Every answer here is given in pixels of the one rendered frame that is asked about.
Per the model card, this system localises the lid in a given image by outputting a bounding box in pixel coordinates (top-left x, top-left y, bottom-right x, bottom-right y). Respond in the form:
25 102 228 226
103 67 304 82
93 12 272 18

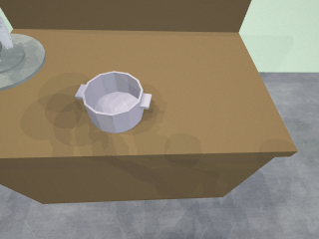
0 33 46 92

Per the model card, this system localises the pot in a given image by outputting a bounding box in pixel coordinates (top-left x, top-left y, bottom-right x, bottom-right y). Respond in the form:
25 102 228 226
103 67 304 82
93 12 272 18
75 71 152 133

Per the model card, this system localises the robot left hand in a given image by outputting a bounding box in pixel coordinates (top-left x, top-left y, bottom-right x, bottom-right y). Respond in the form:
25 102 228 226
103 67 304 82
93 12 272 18
0 16 14 63

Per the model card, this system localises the table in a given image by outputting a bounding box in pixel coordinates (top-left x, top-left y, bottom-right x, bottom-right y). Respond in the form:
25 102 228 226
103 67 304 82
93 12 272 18
0 0 298 204

